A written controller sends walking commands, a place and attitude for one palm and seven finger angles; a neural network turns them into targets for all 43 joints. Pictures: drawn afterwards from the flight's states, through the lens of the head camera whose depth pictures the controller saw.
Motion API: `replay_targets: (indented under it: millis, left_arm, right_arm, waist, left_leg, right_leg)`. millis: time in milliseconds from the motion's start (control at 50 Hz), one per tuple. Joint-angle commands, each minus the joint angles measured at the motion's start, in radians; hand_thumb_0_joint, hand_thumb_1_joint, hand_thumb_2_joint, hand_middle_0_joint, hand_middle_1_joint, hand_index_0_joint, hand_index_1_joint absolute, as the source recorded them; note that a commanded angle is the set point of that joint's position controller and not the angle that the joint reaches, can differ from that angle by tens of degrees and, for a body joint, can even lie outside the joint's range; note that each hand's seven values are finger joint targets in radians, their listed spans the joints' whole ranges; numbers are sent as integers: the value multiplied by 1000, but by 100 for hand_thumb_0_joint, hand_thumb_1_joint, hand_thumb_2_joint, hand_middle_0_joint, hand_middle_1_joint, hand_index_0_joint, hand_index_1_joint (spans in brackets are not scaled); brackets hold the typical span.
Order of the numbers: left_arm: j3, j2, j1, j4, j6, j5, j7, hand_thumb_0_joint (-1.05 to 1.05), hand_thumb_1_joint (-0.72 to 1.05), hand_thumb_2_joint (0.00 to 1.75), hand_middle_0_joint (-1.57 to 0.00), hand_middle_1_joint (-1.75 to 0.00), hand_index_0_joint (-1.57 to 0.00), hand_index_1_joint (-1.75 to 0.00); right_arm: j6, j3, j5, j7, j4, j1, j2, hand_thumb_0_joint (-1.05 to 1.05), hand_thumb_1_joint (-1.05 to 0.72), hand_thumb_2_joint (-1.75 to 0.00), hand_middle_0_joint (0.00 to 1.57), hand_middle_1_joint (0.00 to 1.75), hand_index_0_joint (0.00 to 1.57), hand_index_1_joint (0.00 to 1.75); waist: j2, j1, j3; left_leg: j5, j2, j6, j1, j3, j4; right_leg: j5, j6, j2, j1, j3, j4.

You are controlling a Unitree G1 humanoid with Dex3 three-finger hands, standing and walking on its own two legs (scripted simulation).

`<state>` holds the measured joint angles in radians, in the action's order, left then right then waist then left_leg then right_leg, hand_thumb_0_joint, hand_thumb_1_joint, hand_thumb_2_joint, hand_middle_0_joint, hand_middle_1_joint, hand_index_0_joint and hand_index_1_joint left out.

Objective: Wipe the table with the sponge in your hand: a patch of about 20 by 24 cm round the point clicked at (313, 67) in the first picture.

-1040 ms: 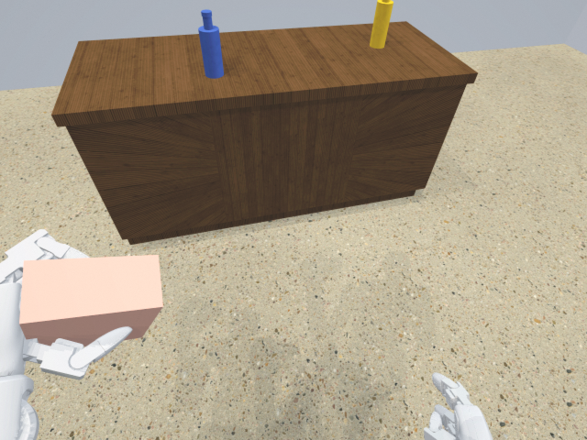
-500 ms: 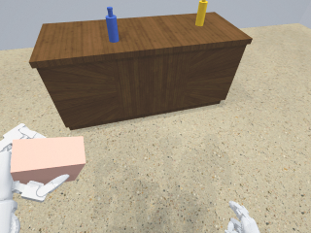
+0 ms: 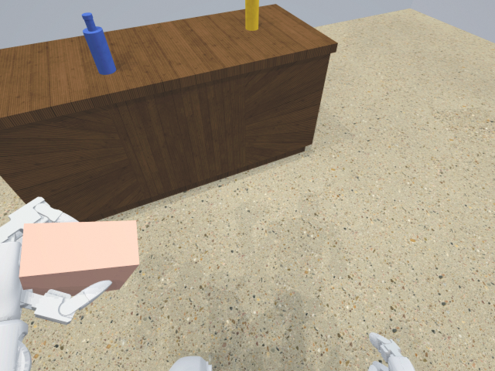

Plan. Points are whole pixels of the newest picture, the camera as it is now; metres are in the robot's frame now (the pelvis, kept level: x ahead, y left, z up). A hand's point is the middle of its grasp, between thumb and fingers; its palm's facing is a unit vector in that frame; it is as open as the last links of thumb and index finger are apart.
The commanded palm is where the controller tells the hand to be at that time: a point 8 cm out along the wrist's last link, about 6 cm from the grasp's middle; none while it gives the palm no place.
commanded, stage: walk to a spot facing it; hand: left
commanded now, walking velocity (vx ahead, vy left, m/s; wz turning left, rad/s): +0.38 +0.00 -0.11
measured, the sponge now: (95, 261) +0.22 +0.20 +0.14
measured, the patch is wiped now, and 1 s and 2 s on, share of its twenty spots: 0.00 0.00 0.00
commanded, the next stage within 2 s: turn to face it in 1.80 s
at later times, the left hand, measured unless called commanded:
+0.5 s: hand (124, 146) +0.39 +0.20 +0.19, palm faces +0.32 -0.85 -0.42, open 9.5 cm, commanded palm +0.33 +0.25 +0.18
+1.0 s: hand (197, 88) +0.53 +0.11 +0.20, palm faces +0.34 -0.78 -0.52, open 9.5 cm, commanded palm +0.48 +0.17 +0.18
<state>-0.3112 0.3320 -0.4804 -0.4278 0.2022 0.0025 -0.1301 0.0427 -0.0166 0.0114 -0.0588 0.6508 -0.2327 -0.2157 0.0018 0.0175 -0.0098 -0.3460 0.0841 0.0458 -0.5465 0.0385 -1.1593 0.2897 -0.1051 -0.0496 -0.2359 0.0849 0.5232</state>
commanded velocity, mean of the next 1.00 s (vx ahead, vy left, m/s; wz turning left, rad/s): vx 0.37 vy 0.00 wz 0.11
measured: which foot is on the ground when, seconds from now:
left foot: up 0.00-0.26, down 0.28-0.66, up 0.68-1.00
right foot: down 0.00-0.30, up 0.32-0.64, down 0.66-1.00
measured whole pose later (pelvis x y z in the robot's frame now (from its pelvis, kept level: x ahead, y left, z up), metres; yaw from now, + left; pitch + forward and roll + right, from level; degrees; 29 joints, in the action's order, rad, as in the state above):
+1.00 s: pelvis +0.31 -0.11 +0.00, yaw -2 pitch +1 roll +2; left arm -0.44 0.43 -0.55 -0.63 0.26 -0.02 -0.16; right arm 0.03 0.06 0.00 -0.06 0.57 -0.20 -0.25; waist 0.04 0.02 -0.10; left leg -0.29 0.10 0.02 -0.53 0.16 -0.77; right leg 0.36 -0.05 0.07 -0.16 0.25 0.51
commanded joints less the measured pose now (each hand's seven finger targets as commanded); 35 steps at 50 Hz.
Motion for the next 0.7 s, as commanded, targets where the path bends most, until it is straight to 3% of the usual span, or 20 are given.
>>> replay_targets:
  millis: [0, 80, 160, 220, 240, 260, 280, 300, 320, 360, 400, 440, 500, 540, 580, 600, 620, 640, 660, 680]
  left_arm:
    - [-189, 231, 61, -281, 101, -19, -41, 0, 10, 130, -120, -160, -120, -160]
    - [-175, 204, 16, -226, 87, -29, -46, 0, 10, 130, -120, -160, -120, -160]
    - [-155, 186, 20, -216, 69, -35, -49, 0, 10, 130, -120, -160, -120, -160]
    - [-150, 200, 82, -260, 68, -36, -56, 0, 10, 130, -120, -160, -120, -160]
    - [-135, 192, 101, -285, 73, -38, -54, 0, 10, 130, -120, -160, -120, -160]
    - [-145, 196, 107, -322, 81, -38, -56, 0, 10, 130, -120, -160, -120, -160]
    - [-137, 201, 145, -341, 93, -37, -58, 0, 10, 130, -120, -160, -120, -160]
    - [-151, 237, 151, -271, 90, -27, -53, 0, 10, 130, -120, -160, -120, -160]
    - [-141, 234, 175, -295, 80, -25, -45, 0, 10, 130, -120, -160, -120, -160]
    - [-142, 226, 191, -353, 72, -17, -43, 0, 10, 130, -120, -160, -120, -160]
    - [-142, 193, 114, -349, 66, -16, -45, 0, 10, 130, -120, -160, -120, -160]
    - [-170, 194, 66, -332, 62, -12, -44, 0, 10, 130, -120, -160, -120, -160]
    - [-152, 151, 54, -236, 61, -22, -39, 0, 10, 130, -120, -160, -120, -160]
    - [-144, 145, 91, -216, 67, -22, -35, 0, 10, 130, -120, -160, -120, -160]
    - [-149, 158, 104, -177, 66, -21, -33, 0, 10, 130, -120, -160, -120, -160]
    - [-139, 158, 119, -177, 56, -20, -33, 0, 10, 130, -120, -160, -120, -160]
    - [-148, 188, 143, -201, 49, -14, -36, 0, 10, 130, -120, -160, -120, -160]
    - [-167, 221, 131, -196, 39, -7, -41, 0, 10, 130, -120, -160, -120, -160]
    - [-212, 267, 156, -247, 43, -19, -48, 0, 10, 130, -120, -160, -120, -160]
    - [-211, 253, 169, -267, 56, -22, -39, 0, 10, 130, -120, -160, -120, -160]
  right_arm:
    - [50, 40, -2, -4, -179, 115, -79, 0, -90, -90, 20, 30, 20, 30]
    - [60, 48, -9, -3, -202, 95, -80, 0, -90, -90, 20, 30, 20, 30]
    - [63, 54, -15, -7, -218, 82, -84, 0, -90, -90, 20, 30, 20, 30]
    - [65, 64, -12, -20, -216, 51, -101, 0, -90, -90, 20, 30, 20, 30]
    - [68, 74, -14, -28, -221, 56, -121, 0, -90, -90, 20, 30, 20, 30]
    - [67, 76, -10, -26, -222, 60, -133, 0, -90, -90, 20, 30, 20, 30]
    - [72, 59, -12, -21, -220, 60, -108, 0, -90, -90, 20, 30, 20, 30]
    - [74, 46, -5, -18, -200, 70, -103, 0, -90, -90, 20, 30, 20, 30]
    - [77, 43, 4, -15, -193, 91, -97, 0, -90, -90, 20, 30, 20, 30]
    - [92, 51, -4, -12, -180, 87, -95, 0, -90, -90, 20, 30, 20, 30]
    - [97, 55, -10, -10, -178, 82, -96, 0, -90, -90, 20, 30, 20, 30]
    - [103, 56, -11, -7, -181, 82, -97, 0, -90, -90, 20, 30, 20, 30]
    - [101, 56, -9, -12, -183, 84, -93, 0, -90, -90, 20, 30, 20, 30]
    - [103, 60, -11, -16, -187, 86, -92, 0, -90, -90, 20, 30, 20, 30]
    - [96, 63, -12, -21, -177, 86, -88, 0, -90, -90, 20, 30, 20, 30]
    - [90, 62, -18, -21, -173, 81, -76, 0, -90, -90, 20, 30, 20, 30]
    - [85, 62, -27, -18, -173, 75, -51, 0, -90, -90, 20, 30, 20, 30]
    - [82, 54, -23, -17, -194, 101, -29, 0, -90, -90, 20, 30, 20, 30]
    - [86, 49, -19, -13, -200, 152, -57, 0, -90, -90, 20, 30, 20, 30]
    - [90, 59, -13, -6, -172, 124, -65, 0, -90, -90, 20, 30, 20, 30]
  waist:
    - [22, -12, 98]
    - [95, -30, 120]
    - [107, -38, 109]
    - [69, -7, 146]
    - [-36, 12, 175]
    - [-218, 10, 221]
    - [-294, 0, 198]
    - [-228, 3, 134]
    - [-219, 5, 63]
    - [-173, -5, 5]
    - [-183, -24, 9]
    - [-219, -27, 27]
    - [-257, -10, -9]
    - [-240, -7, -1]
    - [-174, -24, 40]
    - [-83, -33, 80]
    - [116, -38, 143]
    - [387, -46, 160]
    - [331, -55, 163]
    - [203, -34, 169]
  left_leg:
    - [46, 30, -9, -121, 19, 179]
    - [63, 10, -29, -37, 90, 389]
    - [64, -7, -46, 54, 127, 542]
    - [169, -34, -71, 350, 166, 704]
    - [209, 29, -112, 546, 65, 732]
    - [263, 210, -207, 726, -199, 753]
    - [374, 382, -302, 784, -436, 812]
    - [169, 410, -316, 654, -471, 875]
    - [36, 413, -317, 531, -463, 916]
    - [41, 375, -286, 452, -319, 920]
    - [15, 309, -234, 383, -138, 924]
    - [-12, 261, -194, 312, -11, 935]
    - [-7, 251, -176, 251, 64, 939]
    - [26, 237, -161, 285, 92, 881]
    - [65, 205, -142, 290, 128, 701]
    - [102, 155, -124, 272, 170, 520]
    - [77, 86, -102, 179, 191, 232]
    - [-215, -41, -67, -108, 140, -57]
    - [-238, -25, -56, -178, 2, -190]
    - [-165, 19, -52, -146, -51, -211]
  right_leg:
    - [-312, -95, 292, 191, -296, -229]
    - [-304, -92, 281, 219, -280, -212]
    - [-310, -83, 274, 232, -273, -171]
    - [-429, -15, 210, 121, -195, 24]
    - [-408, 32, 177, -24, -152, 188]
    - [-133, 87, 83, -224, -82, 386]
    - [268, 108, 41, -402, -61, 583]
    - [286, 97, 56, -435, -121, 706]
    - [244, 94, 109, -447, -145, 725]
    - [181, 108, 155, -469, -122, 693]
    - [106, 114, 165, -398, -58, 593]
    - [40, 120, 164, -288, 5, 463]
    - [22, 138, 142, -184, 83, 305]
    - [10, 143, 114, -143, 129, 217]
    - [-34, 137, 79, -13, 170, 83]
    - [-46, 129, 66, 90, 161, 14]
    - [-27, 72, 183, 203, -27, -72]
    - [-143, -44, 405, 334, -473, -164]
    - [-196, -84, 500, 330, -595, -212]
    - [-96, -74, 480, 281, -527, -210]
